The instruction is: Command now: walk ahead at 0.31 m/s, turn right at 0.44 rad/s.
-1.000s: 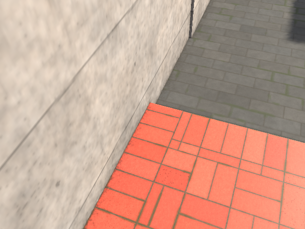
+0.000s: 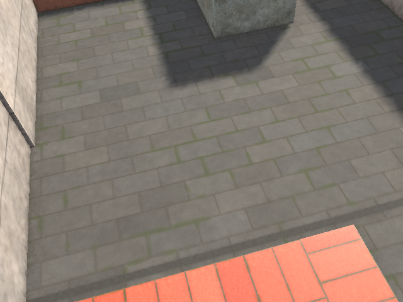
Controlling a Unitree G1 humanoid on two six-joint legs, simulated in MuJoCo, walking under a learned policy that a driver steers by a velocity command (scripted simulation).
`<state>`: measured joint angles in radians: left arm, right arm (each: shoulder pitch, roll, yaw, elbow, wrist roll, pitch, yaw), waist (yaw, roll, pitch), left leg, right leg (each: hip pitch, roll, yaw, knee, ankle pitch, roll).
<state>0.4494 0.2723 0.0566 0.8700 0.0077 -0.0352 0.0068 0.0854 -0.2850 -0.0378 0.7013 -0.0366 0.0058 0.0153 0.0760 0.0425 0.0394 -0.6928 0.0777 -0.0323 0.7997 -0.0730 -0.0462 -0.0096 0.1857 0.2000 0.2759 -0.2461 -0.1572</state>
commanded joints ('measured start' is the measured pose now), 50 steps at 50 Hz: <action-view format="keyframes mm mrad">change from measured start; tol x32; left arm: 1 91 115 19 3 7 3 18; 50 -243 172 64 19 30 102 -9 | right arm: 1 -109 -50 -1 -80 10 -21 3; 8 362 -236 -30 58 20 -68 -39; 50 56 -122 0 45 17 10 -64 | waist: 1 24 -119 0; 9 -116 166 -458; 29 -80 -225 -4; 50 -33 46 -2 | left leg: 1 54 -86 82 -85 42 24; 6 445 -126 44 -341 106 90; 9 1016 400 -503 -257 1087 395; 25 253 103 -153 -540 -331 186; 34 194 -95 -8 169 -421 33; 50 451 236 -221 -554 -8 216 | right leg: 1 18 -219 98 90 874 30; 6 -9 -209 141 353 1046 111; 9 -421 32 -7 1099 -402 156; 24 -117 -133 -204 314 -21 130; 30 -251 -421 270 -7 205 -79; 38 -39 -333 207 93 595 -93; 45 -258 -203 230 171 272 24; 47 -519 54 -61 512 -301 111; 50 -494 -87 -57 834 -211 111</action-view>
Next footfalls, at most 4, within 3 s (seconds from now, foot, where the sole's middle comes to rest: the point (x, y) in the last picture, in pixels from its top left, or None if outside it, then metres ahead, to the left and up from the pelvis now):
0.14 left None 0.26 0.09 -0.78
0.54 right None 0.19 -0.11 -0.78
0.92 left None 0.20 0.10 -0.78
1.42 right None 0.15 -0.14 -0.78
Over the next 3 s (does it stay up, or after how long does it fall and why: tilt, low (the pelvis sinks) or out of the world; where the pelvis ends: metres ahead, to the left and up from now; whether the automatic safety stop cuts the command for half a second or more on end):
stays up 0.49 -0.53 -0.10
